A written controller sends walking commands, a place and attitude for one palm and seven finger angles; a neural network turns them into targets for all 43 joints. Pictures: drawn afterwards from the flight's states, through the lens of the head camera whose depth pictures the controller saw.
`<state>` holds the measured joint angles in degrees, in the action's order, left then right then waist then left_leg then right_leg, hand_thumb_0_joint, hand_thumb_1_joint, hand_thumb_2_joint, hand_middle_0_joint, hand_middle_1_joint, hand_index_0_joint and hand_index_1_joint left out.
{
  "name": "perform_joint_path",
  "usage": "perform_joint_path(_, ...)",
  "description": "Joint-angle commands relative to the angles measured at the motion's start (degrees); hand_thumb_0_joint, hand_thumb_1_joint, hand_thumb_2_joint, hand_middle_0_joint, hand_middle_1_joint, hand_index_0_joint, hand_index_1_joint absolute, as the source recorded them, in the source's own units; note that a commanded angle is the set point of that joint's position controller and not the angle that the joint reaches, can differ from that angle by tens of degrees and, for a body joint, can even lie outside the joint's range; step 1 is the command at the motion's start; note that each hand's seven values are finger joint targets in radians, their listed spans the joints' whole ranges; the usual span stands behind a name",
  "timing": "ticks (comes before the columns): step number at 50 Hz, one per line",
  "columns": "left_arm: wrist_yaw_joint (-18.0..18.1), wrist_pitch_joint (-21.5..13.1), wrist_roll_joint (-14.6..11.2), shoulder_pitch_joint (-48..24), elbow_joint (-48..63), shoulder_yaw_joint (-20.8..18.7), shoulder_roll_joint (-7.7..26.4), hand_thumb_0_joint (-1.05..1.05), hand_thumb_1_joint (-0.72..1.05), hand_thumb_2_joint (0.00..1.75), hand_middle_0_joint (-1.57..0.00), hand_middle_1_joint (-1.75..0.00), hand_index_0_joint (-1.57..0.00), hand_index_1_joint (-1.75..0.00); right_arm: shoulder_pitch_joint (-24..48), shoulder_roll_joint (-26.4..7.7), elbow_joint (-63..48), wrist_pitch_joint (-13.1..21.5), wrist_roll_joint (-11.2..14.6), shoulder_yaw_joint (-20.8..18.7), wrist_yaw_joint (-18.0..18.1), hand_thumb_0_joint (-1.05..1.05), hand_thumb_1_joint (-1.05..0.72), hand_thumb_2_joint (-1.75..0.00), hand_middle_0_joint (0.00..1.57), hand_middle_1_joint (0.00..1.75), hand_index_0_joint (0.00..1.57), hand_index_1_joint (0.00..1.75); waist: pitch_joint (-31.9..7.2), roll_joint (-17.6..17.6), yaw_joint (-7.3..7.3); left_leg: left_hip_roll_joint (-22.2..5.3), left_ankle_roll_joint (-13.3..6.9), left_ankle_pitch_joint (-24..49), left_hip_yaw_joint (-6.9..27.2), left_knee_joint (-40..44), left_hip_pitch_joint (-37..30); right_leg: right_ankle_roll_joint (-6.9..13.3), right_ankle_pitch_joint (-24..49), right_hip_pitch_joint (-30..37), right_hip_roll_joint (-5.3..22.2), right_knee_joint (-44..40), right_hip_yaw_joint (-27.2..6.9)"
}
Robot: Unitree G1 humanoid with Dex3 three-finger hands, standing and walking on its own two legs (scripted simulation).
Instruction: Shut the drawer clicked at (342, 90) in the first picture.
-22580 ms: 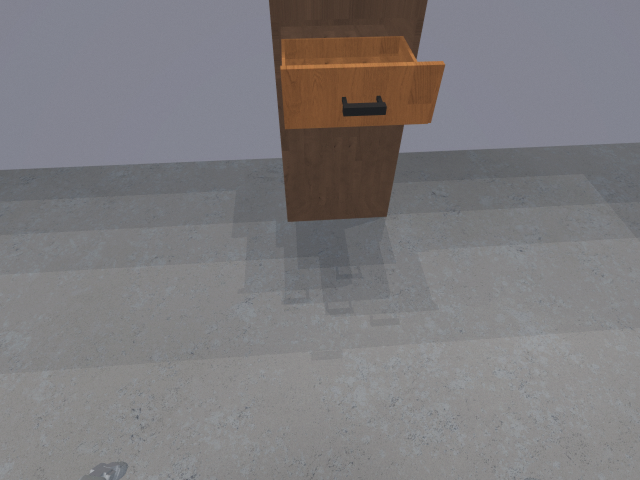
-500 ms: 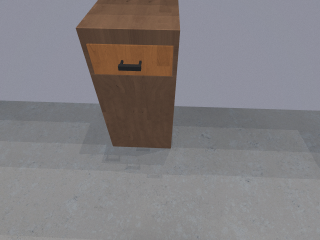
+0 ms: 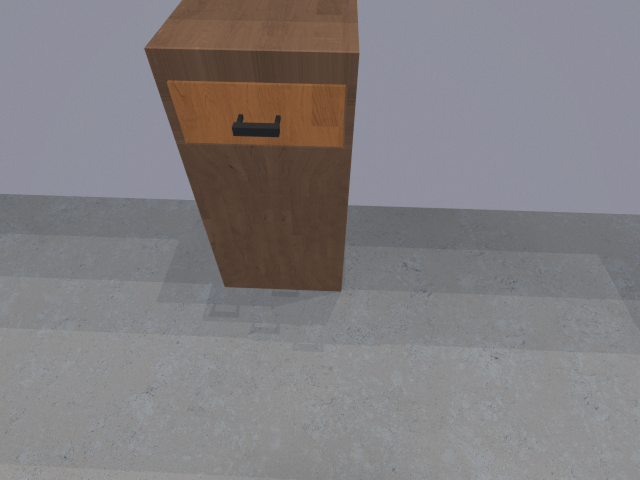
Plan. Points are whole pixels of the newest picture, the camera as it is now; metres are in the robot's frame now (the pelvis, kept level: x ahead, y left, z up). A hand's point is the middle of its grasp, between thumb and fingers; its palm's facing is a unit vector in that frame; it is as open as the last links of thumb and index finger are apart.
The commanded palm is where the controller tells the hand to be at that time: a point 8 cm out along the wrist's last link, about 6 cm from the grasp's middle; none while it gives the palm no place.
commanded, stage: look to check the result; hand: left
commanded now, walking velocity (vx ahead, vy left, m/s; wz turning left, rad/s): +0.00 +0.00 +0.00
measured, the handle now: (257, 124) +0.84 +0.19 -0.03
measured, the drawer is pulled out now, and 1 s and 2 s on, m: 0.00 0.00 0.00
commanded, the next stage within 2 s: stand and wait in 0.24 s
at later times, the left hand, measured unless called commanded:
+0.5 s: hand out of the picture +0.04 +0.20 -0.17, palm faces +0.01 -0.97 -0.26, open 7.4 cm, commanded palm none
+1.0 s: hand out of the picture +0.05 +0.21 -0.17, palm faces +0.00 -0.96 -0.27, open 7.4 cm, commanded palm none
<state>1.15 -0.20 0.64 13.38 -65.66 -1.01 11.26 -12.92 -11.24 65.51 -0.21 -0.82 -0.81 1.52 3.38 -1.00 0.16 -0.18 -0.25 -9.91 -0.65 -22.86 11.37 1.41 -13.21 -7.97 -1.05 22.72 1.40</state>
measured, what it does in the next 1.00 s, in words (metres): stands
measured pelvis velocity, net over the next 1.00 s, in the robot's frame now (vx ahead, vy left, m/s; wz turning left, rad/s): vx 0.01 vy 0.00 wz -0.01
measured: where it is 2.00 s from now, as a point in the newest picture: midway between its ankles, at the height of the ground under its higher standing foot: outside the picture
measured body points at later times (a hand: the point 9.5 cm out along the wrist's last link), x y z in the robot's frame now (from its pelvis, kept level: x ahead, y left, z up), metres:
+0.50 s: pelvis +0.01 +0.00 +0.00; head +0.02 -0.01 +0.45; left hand +0.04 +0.25 -0.15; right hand +0.03 -0.25 -0.16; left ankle +0.03 +0.12 -0.74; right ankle -0.01 -0.10 -0.74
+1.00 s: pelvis +0.01 +0.00 +0.00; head +0.02 -0.01 +0.45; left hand +0.05 +0.26 -0.14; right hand +0.04 -0.26 -0.15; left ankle +0.03 +0.12 -0.74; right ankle -0.01 -0.10 -0.74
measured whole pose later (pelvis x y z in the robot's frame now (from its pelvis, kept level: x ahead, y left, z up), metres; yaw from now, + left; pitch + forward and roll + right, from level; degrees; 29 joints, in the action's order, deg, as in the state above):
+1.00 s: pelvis +0.01 +0.00 +0.00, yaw +0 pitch -2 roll +0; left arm 0.8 -0.7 0.6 10.7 -65.3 -1.1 13.5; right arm -10.2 -13.9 65.9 0.1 -0.8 -0.6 1.2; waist 2.6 -0.8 0.2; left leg -0.5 0.2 -9.7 -1.0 -20.2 8.9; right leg 1.7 -12.9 -5.7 -1.4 20.1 1.0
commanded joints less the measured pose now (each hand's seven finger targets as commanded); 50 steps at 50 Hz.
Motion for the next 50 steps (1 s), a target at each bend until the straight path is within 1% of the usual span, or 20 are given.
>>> perform_joint_path(1,0.56,-1.03,-0.06,1.31,2.23,-1.11,8.22,0.00,0.90,0.90,-0.20,-0.30,-0.20,-0.30,-1.93,-7.35,-1.80,0.76,0.02,-1.36,0.61,0.00,-0.90,-0.90,0.20,0.30,0.20,0.30,-1.20,1.11,0.25,-5.80,-1.70,6.05,5.18,3.31,-3.32,1.56,4.59,-3.37,6.73,-5.91,-5.60)
perform_joint_path(5,0.45,-0.99,-0.11,0.66,2.19,-1.14,8.49,0.00,0.90,0.90,-0.20,-0.30,-0.20,-0.30,-1.29,-7.46,-1.69,0.72,-0.08,-1.28,0.55,0.00,-0.90,-0.90,0.20,0.30,0.20,0.30,-0.72,0.33,0.29,-5.78,-1.55,4.75,5.28,3.87,-3.04,1.48,2.89,-3.29,6.82,-6.45,-5.49)
perform_joint_path(9,0.43,-1.05,-0.11,0.23,2.28,-1.08,8.77,0.00,0.90,0.90,-0.20,-0.30,-0.20,-0.30,-0.55,-7.89,-1.72,0.68,-0.15,-1.32,0.50,0.00,-0.90,-0.90,0.20,0.30,0.20,0.30,-0.51,1.08,0.27,-5.83,-1.49,4.59,5.23,3.97,-3.40,1.46,2.87,-3.57,6.85,-6.85,-5.62)
perform_joint_path(11,0.43,-1.14,-0.06,0.28,2.39,-1.24,9.15,0.00,0.90,0.90,-0.20,-0.30,-0.20,-0.30,-0.47,-8.26,-1.90,0.80,-0.05,-1.34,0.50,0.00,-0.90,-0.90,0.20,0.30,0.20,0.30,-1.44,0.49,0.21,-5.89,-1.56,5.73,5.32,3.85,-3.87,1.46,4.16,-2.96,6.94,-6.70,-5.75)
perform_joint_path(17,0.35,-1.16,-0.11,-0.63,2.57,-1.31,9.60,0.00,0.90,0.90,-0.20,-0.30,-0.20,-0.30,0.23,-8.67,-1.91,0.89,-0.13,-1.30,0.46,0.00,-0.90,-0.90,0.20,0.30,0.20,0.30,-1.20,0.54,0.18,-5.99,-1.42,5.96,5.31,4.32,-3.74,1.43,4.56,-2.52,6.98,-6.72,-5.45)
perform_joint_path(19,0.32,-1.21,-0.13,-0.65,2.54,-1.35,9.73,0.00,0.90,0.90,-0.20,-0.30,-0.20,-0.30,0.31,-8.89,-1.82,1.06,-0.16,-1.27,0.51,0.00,-0.90,-0.90,0.20,0.30,0.20,0.30,-2.31,-0.12,0.11,-6.10,-1.53,6.98,5.47,4.36,-4.34,1.50,5.79,-1.85,7.02,-6.43,-5.67)
perform_joint_path(20,0.33,-1.21,-0.13,-0.86,2.62,-1.38,9.85,0.00,0.90,0.90,-0.20,-0.30,-0.20,-0.30,0.37,-8.96,-1.85,1.05,-0.12,-1.26,0.51,0.00,-0.90,-0.90,0.20,0.30,0.20,0.30,-2.09,0.79,0.13,-6.17,-1.52,6.89,5.48,4.46,-4.29,1.48,5.88,-1.84,6.96,-6.47,-5.57)
perform_joint_path(22,0.33,-1.22,-0.11,-0.88,2.60,-1.40,9.89,0.00,0.90,0.90,-0.20,-0.30,-0.20,-0.30,0.48,-9.03,-1.86,1.05,-0.12,-1.32,0.51,0.00,-0.90,-0.90,0.20,0.30,0.20,0.30,-2.08,0.20,0.11,-6.25,-1.51,6.91,5.26,4.51,-4.49,1.48,5.93,-1.98,7.01,-6.50,-5.67)
perform_joint_path(25,0.29,-1.22,-0.13,-1.05,2.57,-1.41,10.22,0.00,0.90,0.90,-0.20,-0.30,-0.20,-0.30,0.64,-9.36,-1.77,1.03,-0.09,-1.27,0.50,0.00,-0.90,-0.90,0.20,0.30,0.20,0.30,-1.67,1.11,0.09,-6.17,-1.47,6.82,5.22,4.64,-4.39,1.40,6.24,-1.92,7.03,-6.72,-5.75)
perform_joint_path(26,0.33,-1.31,-0.08,-0.95,2.74,-1.49,10.45,0.00,0.90,0.90,-0.20,-0.30,-0.20,-0.30,0.58,-9.66,-1.92,1.01,-0.02,-1.41,0.47,0.00,-0.90,-0.90,0.20,0.30,0.20,0.30,-2.25,0.92,0.10,-6.21,-1.45,7.26,5.10,4.37,-4.64,1.39,6.74,-1.63,7.08,-6.74,-5.67)
perform_joint_path(28,0.30,-1.24,-0.15,-1.44,2.68,-1.40,10.43,0.00,0.90,0.90,-0.20,-0.30,-0.20,-0.30,0.82,-9.61,-1.79,0.96,-0.11,-1.30,0.48,0.00,-0.90,-0.90,0.20,0.30,0.20,0.30,-1.25,1.02,0.15,-6.19,-1.41,6.54,5.17,4.68,-4.24,1.42,6.03,-2.08,6.98,-6.87,-5.77)
perform_joint_path(29,0.27,-1.27,-0.15,-1.29,2.72,-1.46,10.54,0.00,0.90,0.90,-0.20,-0.30,-0.20,-0.30,0.73,-9.70,-1.74,1.05,-0.13,-1.35,0.48,0.00,-0.90,-0.90,0.20,0.30,0.20,0.30,-2.16,0.32,0.10,-6.19,-1.43,6.71,5.16,4.63,-4.48,1.45,6.17,-1.58,7.07,-6.81,-5.90)
perform_joint_path(32,0.31,-1.34,-0.14,-1.44,2.67,-1.53,10.89,0.00,0.90,0.90,-0.20,-0.30,-0.20,-0.30,0.89,-9.83,-1.75,1.12,-0.05,-1.35,0.45,0.00,-0.90,-0.90,0.20,0.30,0.20,0.30,-2.75,1.09,0.10,-6.29,-1.44,7.34,5.14,4.66,-4.91,1.41,6.90,-1.24,7.13,-6.72,-5.76)
perform_joint_path(33,0.31,-1.32,-0.16,-1.52,2.61,-1.46,10.77,0.00,0.90,0.90,-0.20,-0.30,-0.20,-0.30,1.12,-9.84,-1.80,1.07,-0.08,-1.34,0.46,0.00,-0.90,-0.90,0.20,0.30,0.20,0.30,-2.05,1.18,0.04,-6.26,-1.46,7.37,5.05,4.70,-4.92,1.42,7.21,-1.61,7.17,-6.83,-5.68)
perform_joint_path(36,0.34,-1.40,-0.11,-1.41,2.72,-1.47,11.17,0.00,0.90,0.90,-0.20,-0.30,-0.20,-0.30,1.07,-10.18,-1.83,1.04,0.02,-1.42,0.42,0.00,-0.90,-0.90,0.20,0.30,0.20,0.30,-2.46,0.67,0.08,-6.20,-1.39,7.39,4.95,4.57,-5.14,1.38,7.56,-1.36,7.21,-7.02,-5.97)
perform_joint_path(38,0.33,-1.45,-0.17,-1.65,2.74,-1.47,11.17,0.00,0.90,0.90,-0.20,-0.30,-0.20,-0.30,1.06,-10.31,-1.81,1.08,-0.11,-1.42,0.46,0.00,-0.90,-0.90,0.20,0.30,0.20,0.30,-2.76,1.43,0.17,-6.30,-1.39,7.69,4.98,4.58,-5.33,1.43,8.21,-1.14,7.17,-6.89,-6.01)
perform_joint_path(40,0.31,-1.41,-0.19,-1.60,2.63,-1.42,11.23,0.00,0.90,0.90,-0.20,-0.30,-0.20,-0.30,1.48,-10.26,-1.70,1.11,-0.06,-1.35,0.43,0.00,-0.90,-0.90,0.20,0.30,0.20,0.30,-2.50,0.42,0.11,-6.30,-1.37,7.52,4.86,4.81,-5.36,1.39,8.06,-1.31,7.22,-6.95,-6.03)
perform_joint_path(46,0.32,-1.46,-0.11,-1.76,2.71,-1.46,11.61,0.00,0.90,0.90,-0.20,-0.30,-0.20,-0.30,1.67,-10.82,-1.89,1.09,0.01,-1.39,0.43,0.00,-0.90,-0.90,0.20,0.30,0.20,0.30,-2.18,1.32,0.12,-6.43,-1.33,7.67,4.94,4.92,-5.44,1.33,8.07,-1.42,7.10,-7.21,-6.04)
perform_joint_path(47,0.30,-1.43,-0.12,-1.95,2.73,-1.50,11.42,0.00,0.90,0.90,-0.20,-0.30,-0.20,-0.30,1.71,-10.63,-1.77,1.11,-0.05,-1.34,0.43,0.00,-0.90,-0.90,0.20,0.30,0.20,0.30,-1.82,0.41,0.16,-6.45,-1.31,7.27,4.83,5.11,-5.22,1.33,7.64,-1.46,7.22,-7.40,-6.06)
perform_joint_path(50,0.30,-1.49,-0.14,-2.10,2.78,-1.49,11.63,0.00,0.90,0.90,-0.20,-0.30,-0.20,-0.30,1.79,-10.83,-1.78,1.18,-0.07,-1.39,0.45,0.00,-0.90,-0.90,0.20,0.30,0.20,0.30,-2.23,0.92,0.17,-6.42,-1.33,8.04,4.97,5.07,-5.43,1.36,8.81,-1.02,7.20,-7.21,-6.11)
